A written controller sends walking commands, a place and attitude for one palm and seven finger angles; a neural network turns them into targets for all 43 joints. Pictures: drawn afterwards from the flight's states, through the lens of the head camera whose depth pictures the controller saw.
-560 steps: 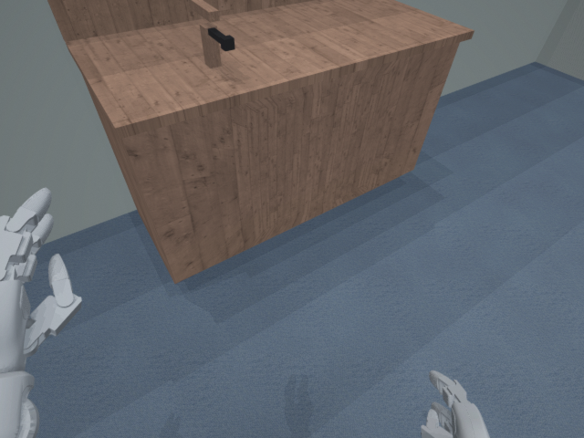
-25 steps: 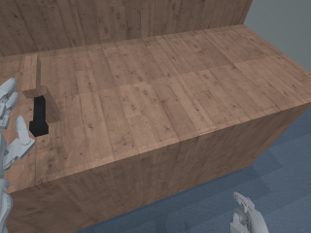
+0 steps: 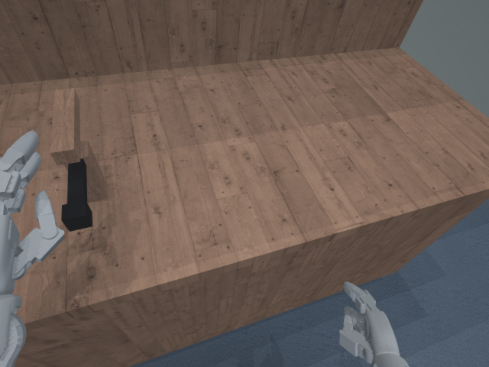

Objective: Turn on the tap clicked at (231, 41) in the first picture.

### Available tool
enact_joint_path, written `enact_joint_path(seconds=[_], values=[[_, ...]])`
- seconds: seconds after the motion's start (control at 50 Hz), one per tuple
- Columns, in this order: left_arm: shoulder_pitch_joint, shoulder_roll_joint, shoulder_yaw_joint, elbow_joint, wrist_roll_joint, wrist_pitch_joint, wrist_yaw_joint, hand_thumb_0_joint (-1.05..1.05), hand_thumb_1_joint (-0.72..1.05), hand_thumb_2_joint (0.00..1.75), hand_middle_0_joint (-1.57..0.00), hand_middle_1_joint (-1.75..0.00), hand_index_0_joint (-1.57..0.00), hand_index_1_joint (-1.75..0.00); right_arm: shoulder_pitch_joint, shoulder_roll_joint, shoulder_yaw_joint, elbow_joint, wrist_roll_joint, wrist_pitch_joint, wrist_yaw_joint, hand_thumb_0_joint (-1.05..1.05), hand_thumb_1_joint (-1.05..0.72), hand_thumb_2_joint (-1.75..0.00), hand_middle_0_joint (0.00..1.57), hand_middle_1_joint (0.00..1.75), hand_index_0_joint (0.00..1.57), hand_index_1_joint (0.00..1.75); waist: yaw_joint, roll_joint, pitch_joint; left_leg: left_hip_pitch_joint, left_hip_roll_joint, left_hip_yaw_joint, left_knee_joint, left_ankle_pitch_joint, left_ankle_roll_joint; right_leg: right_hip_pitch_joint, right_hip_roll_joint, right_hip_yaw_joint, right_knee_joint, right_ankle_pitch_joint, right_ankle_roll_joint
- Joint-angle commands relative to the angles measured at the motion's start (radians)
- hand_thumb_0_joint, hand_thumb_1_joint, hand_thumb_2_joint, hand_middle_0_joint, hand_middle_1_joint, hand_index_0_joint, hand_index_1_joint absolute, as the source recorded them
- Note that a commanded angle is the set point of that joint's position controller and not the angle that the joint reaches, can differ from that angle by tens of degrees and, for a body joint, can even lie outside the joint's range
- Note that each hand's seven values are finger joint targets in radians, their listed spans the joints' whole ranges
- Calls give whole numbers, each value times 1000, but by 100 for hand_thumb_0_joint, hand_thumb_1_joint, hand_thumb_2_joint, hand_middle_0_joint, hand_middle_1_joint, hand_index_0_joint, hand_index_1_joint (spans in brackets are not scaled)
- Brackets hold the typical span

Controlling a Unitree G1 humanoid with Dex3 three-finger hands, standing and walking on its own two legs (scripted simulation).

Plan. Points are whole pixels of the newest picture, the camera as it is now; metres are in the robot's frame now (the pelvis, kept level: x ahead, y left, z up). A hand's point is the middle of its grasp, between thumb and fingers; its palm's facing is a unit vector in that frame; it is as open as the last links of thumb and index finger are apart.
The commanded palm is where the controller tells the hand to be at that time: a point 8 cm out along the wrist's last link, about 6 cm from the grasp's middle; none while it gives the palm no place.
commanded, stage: come to a stop and stand still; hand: left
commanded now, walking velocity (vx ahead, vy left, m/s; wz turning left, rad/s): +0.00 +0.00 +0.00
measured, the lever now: (77, 216) +0.27 +0.26 +0.12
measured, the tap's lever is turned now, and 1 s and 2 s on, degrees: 0 0 0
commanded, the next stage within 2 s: look again from close up in 0.10 s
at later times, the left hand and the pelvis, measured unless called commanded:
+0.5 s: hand (64, 241) +0.21 +0.24 +0.16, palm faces +0.38 -0.85 -0.37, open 7.4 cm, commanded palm +0.15 +0.27 +0.18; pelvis +0.00 -0.01 +0.00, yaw +0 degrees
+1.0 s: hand (89, 264) +0.19 +0.20 +0.16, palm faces +0.34 -0.84 -0.43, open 7.4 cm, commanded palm +0.13 +0.24 +0.18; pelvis -0.03 -0.04 +0.00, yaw +0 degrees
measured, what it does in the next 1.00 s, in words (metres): shifts its weight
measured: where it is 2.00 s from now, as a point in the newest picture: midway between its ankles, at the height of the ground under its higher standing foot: outside the picture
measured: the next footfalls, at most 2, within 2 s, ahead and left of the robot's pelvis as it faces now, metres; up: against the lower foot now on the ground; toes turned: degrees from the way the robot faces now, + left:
none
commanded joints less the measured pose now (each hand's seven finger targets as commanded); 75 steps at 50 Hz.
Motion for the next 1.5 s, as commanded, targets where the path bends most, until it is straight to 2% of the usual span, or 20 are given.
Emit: enact_joint_path(seconds=[0.0,0.04,0.12,0.3,0.48,0.5,0.58,0.6,0.7,0.76,0.92,0.98,1.0,1.08,1.16,1.22,1.28,1.38,1.4,1.48], values=[[-45,159,118,-259,-13,-70,25,0,90,90,-20,-30,-20,-30,-52,-146,-60,-150,6,-28,-23,0,-90,-90,20,30,20,30,-7,133,-210,121,111,-100,-111,249,-50,39,1,-25,-10,211,-61],[-47,168,121,-273,-14,-70,27,0,90,90,-20,-30,-20,-30,-50,-149,-64,-155,8,-27,-25,0,-90,-90,20,30,20,30,-8,163,-213,134,116,-104,-114,272,-56,39,0,-22,-2,206,-62],[-32,154,107,-253,-15,-58,28,0,90,90,-20,-30,-20,-30,-47,-153,-70,-158,13,-18,-28,0,-90,-90,20,30,20,30,-10,128,-199,125,116,-103,-115,242,-54,45,-6,-19,-18,209,-61],[-43,146,92,-209,-11,-50,33,0,90,90,-20,-30,-20,-30,-60,-156,-64,-151,11,-6,-40,0,-90,-90,20,30,20,30,-10,108,-148,60,98,-103,-158,15,-40,41,-9,-8,-63,136,-61],[-1,186,139,-210,-14,-49,40,0,90,90,-20,-30,-20,-30,-68,-153,-69,-148,16,-11,-43,0,-90,-90,20,30,20,30,-6,95,-161,78,94,-105,-149,38,-40,42,-13,3,-67,144,-64],[0,145,101,-197,-17,-49,32,0,90,90,-20,-30,-20,-30,-53,-154,-66,-147,12,-5,-42,0,-90,-90,20,30,20,30,-9,84,-158,70,91,-104,-151,44,-39,45,-10,-6,-69,147,-63],[16,178,132,-202,-17,-43,35,0,90,90,-20,-30,-20,-30,-68,-150,-68,-148,19,-8,-43,0,-90,-90,20,30,20,30,-6,89,-160,90,97,-102,-147,64,-38,37,-15,1,-67,158,-61],[7,139,93,-187,-23,-40,29,0,90,90,-20,-30,-20,-30,-56,-149,-63,-149,15,-2,-43,0,-90,-90,20,30,20,30,-10,72,-139,82,97,-102,-155,60,-40,24,-8,-2,-81,149,-59],[-30,149,98,-217,-27,-41,27,0,90,90,-20,-30,-20,-30,-57,-150,-65,-163,18,0,-45,0,-90,-90,20,30,20,30,-4,126,-123,56,140,-118,-186,115,-46,20,13,-19,-23,136,-50],[-29,172,123,-273,-27,-56,26,0,90,90,-20,-30,-20,-30,-47,-147,-76,-178,18,-9,-40,0,-90,-90,20,30,20,30,0,159,-169,62,177,-129,-160,164,-37,23,8,-14,26,134,-52],[23,184,158,-331,-38,-79,6,0,90,90,-20,-30,-20,-30,-38,-144,-87,-194,8,-26,-26,0,-90,-90,20,30,20,30,0,170,-177,-10,234,-134,-68,193,-18,-17,4,-14,71,124,-64],[59,208,197,-308,-43,-90,4,0,90,90,-20,-30,-20,-30,-31,-139,-89,-186,7,-28,-31,0,-90,-90,20,30,20,30,-9,88,-176,-26,178,-103,7,100,-41,-63,-20,48,25,203,-94],[61,174,159,-296,-50,-93,-5,0,90,90,-20,-30,-20,-30,-11,-136,-88,-181,-1,-20,-31,0,-90,-90,20,30,20,30,-19,32,-182,-3,135,-72,49,49,-52,-109,-43,71,-14,219,-103],[55,236,213,-329,-48,-129,12,0,90,90,-20,-30,-20,-30,-7,-119,-98,-144,-2,-44,-45,0,-90,-90,20,30,20,30,-36,-27,-201,86,40,-54,193,-55,-77,-265,-170,178,-79,184,-185],[106,208,195,-277,-64,-89,33,0,90,90,-20,-30,-20,-30,-34,-129,-82,-158,7,-19,-52,0,-90,-90,20,30,20,30,-21,-13,-185,65,57,-89,90,-134,-59,-254,-126,170,-76,-128,-137],[80,202,178,-274,-51,-63,46,0,90,90,-20,-30,-20,-30,-49,-150,-73,-164,12,-13,-59,0,-90,-90,20,30,20,30,-18,84,-129,-12,98,-151,-64,-242,-35,-202,-40,110,-64,-274,-87],[39,215,176,-277,-26,-49,54,0,90,90,-20,-30,-20,-30,-55,-163,-73,-161,16,-26,-62,0,-90,-90,20,30,20,30,-15,125,-106,-94,133,-210,-164,-352,-14,-95,9,68,-32,-259,-67],[16,192,146,-271,-6,-40,53,0,90,90,-20,-30,-20,-30,-29,-167,-77,-145,18,-44,-45,0,-90,-90,20,30,20,30,-18,175,-117,-110,134,-211,-196,-335,-10,14,27,25,-2,-122,-68],[27,157,119,-245,-6,-39,49,0,90,90,-20,-30,-20,-30,-17,-165,-72,-138,16,-43,-42,0,-90,-90,20,30,20,30,-19,178,-113,-131,133,-213,-206,-363,-8,31,30,16,3,-126,-67],[17,180,134,-236,3,-33,50,0,90,90,-20,-30,-20,-30,-21,-160,-74,-133,15,-44,-38,0,-90,-90,20,30,20,30,-18,132,-79,-114,118,-191,-180,-342,-15,-1,21,40,-48,-129,-74]])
